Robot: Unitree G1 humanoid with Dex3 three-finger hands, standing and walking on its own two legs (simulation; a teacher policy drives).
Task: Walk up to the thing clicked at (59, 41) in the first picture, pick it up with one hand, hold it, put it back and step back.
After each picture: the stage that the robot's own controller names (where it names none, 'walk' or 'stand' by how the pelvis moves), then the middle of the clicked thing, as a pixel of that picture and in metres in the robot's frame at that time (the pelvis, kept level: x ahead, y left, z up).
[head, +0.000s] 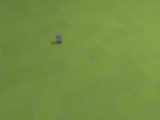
stand; (58, 38) +1.51 +0.32 -0.72
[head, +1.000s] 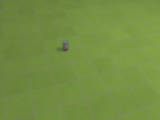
walk; (65, 45) +1.40 +0.16 -0.70
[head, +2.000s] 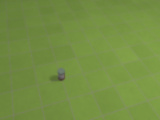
walk; (61, 74) +0.92 +0.17 -0.71
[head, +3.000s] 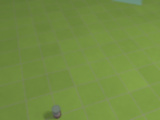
walk; (56, 111) +0.58 +0.20 -0.71
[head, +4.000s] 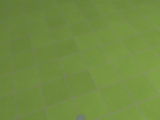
stand; out of the picture +0.41 +0.09 -0.66
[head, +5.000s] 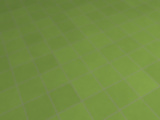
stand; out of the picture +0.36 +0.16 -0.70
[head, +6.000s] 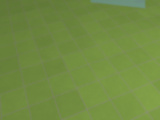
stand; out of the picture +0.33 +0.12 -0.72
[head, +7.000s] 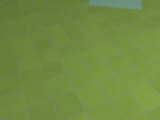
stand; out of the picture +0.34 +0.15 -0.73
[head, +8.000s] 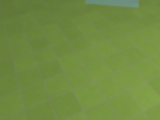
stand; out of the picture +0.32 +0.15 -0.73
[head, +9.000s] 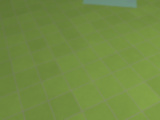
stand; out of the picture +0.32 +0.16 -0.73
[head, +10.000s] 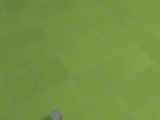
go down; (56, 116) +0.35 +0.16 -0.60
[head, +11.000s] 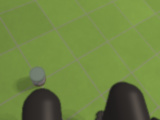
go down; (38, 77) +0.42 +0.17 -0.31
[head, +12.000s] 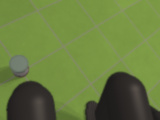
close in; (20, 67) +0.42 +0.18 -0.26
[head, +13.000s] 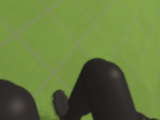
close; out of the picture +0.42 +0.21 -0.23
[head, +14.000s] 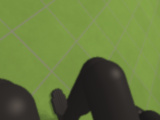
close; out of the picture +0.41 +0.21 -0.23
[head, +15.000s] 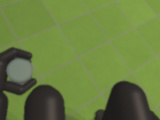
lift; (20, 74) +0.35 +0.22 -0.08
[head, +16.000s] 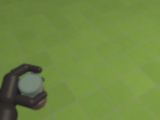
hold; (34, 92) +0.32 +0.17 +0.04
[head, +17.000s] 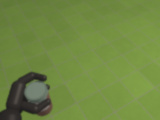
hold; (39, 99) +0.31 +0.17 +0.01
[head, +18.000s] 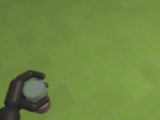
hold; (38, 97) +0.32 +0.17 +0.01
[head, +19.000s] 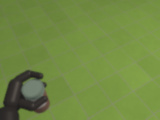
crouch; (37, 96) +0.32 +0.18 -0.02
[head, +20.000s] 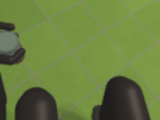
lower; (11, 49) +0.46 +0.20 -0.09
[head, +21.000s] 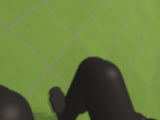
lower; out of the picture +0.44 +0.25 -0.23
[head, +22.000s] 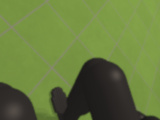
lower; out of the picture +0.42 +0.24 -0.23
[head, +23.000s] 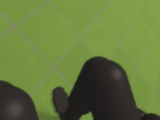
lower; out of the picture +0.42 +0.24 -0.23
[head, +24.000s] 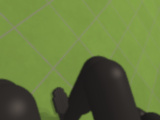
lower; out of the picture +0.42 +0.23 -0.23
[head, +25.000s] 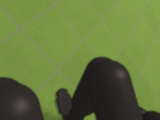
draw back; out of the picture +0.41 +0.23 -0.22
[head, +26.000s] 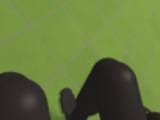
stand; out of the picture +0.41 +0.23 -0.22
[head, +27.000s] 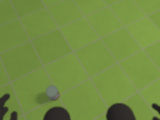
walk; (53, 93) +0.40 +0.17 -0.48
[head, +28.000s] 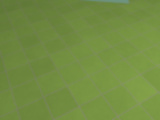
stand; out of the picture +0.34 +0.17 -0.66
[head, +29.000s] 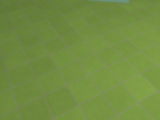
stand; out of the picture +0.35 +0.17 -0.67
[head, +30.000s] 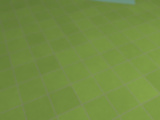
stand; out of the picture +0.35 +0.16 -0.70
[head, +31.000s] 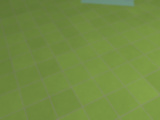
stand; out of the picture +0.35 +0.18 -0.72
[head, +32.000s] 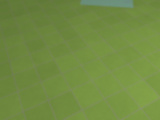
stand; out of the picture +0.33 +0.18 -0.73
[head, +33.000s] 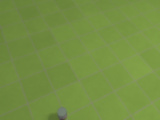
walk; (62, 113) +0.42 +0.11 -0.70
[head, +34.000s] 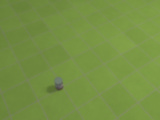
walk; (58, 83) +0.69 +0.20 -0.70
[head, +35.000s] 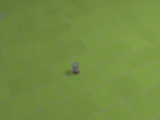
stand; (75, 68) +1.00 +0.15 -0.70
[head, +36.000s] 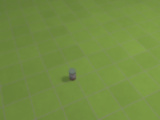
stand; (72, 74) +0.94 +0.14 -0.72
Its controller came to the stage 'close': yes
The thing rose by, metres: 0.72
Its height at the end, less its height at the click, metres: +0.00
